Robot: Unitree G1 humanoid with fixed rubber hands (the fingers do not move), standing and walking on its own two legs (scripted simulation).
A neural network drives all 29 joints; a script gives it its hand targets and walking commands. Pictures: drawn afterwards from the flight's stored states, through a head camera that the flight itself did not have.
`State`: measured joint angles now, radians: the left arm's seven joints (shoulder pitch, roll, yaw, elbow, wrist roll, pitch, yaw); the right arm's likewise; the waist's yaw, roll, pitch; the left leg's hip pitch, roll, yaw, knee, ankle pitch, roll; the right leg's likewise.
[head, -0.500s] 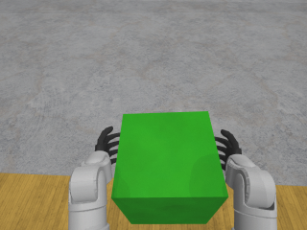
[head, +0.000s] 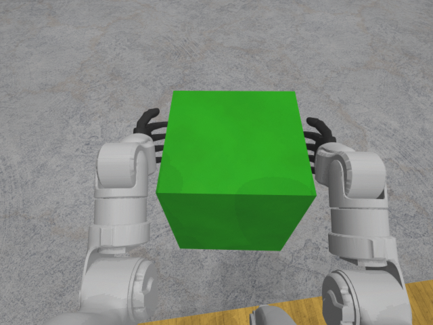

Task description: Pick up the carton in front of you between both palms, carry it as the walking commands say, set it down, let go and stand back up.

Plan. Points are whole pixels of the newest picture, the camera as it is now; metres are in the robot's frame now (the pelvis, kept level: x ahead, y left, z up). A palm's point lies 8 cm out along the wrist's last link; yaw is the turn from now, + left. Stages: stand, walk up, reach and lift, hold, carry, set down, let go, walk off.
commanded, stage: carry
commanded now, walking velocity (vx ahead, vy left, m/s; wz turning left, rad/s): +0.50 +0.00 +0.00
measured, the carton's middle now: (231, 177) +0.38 -0.02 +0.02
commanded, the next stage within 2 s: none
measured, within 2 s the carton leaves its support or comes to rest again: neither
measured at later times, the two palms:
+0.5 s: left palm (162, 73) +0.72 +0.14 +0.00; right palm (271, 67) +0.74 -0.16 +0.00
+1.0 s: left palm out of the picture +1.09 +0.04 +0.05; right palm out of the picture +1.05 -0.25 +0.05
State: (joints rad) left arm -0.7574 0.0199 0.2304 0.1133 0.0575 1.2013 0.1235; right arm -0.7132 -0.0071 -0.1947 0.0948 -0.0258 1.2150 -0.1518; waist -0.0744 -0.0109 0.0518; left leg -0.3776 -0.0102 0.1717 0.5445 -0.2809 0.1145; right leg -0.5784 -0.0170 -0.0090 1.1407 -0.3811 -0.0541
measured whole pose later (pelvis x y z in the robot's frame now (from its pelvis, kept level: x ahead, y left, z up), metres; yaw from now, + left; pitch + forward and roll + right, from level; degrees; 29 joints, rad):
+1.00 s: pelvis +0.71 -0.06 -0.06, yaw -2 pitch +4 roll -1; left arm -0.58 -0.05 0.25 -0.04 0.11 1.14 0.09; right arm -0.64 0.01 -0.16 0.02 -0.01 1.18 -0.17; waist -0.12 0.05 0.01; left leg -0.22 -0.04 0.13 0.38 -0.24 0.10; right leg -0.61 -0.05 -0.01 0.84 -0.29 -0.02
